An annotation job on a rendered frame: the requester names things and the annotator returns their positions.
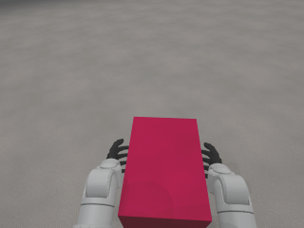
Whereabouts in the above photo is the right robot forearm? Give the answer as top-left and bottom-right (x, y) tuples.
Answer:
(207, 163), (257, 228)

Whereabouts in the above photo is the carton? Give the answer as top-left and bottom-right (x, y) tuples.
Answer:
(118, 117), (212, 228)

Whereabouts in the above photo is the robot left hand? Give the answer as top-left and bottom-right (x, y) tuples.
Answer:
(106, 139), (129, 173)

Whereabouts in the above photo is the left robot forearm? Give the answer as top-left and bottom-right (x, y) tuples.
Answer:
(72, 158), (123, 228)

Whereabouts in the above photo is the robot right hand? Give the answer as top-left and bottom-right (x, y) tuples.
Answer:
(201, 142), (222, 179)

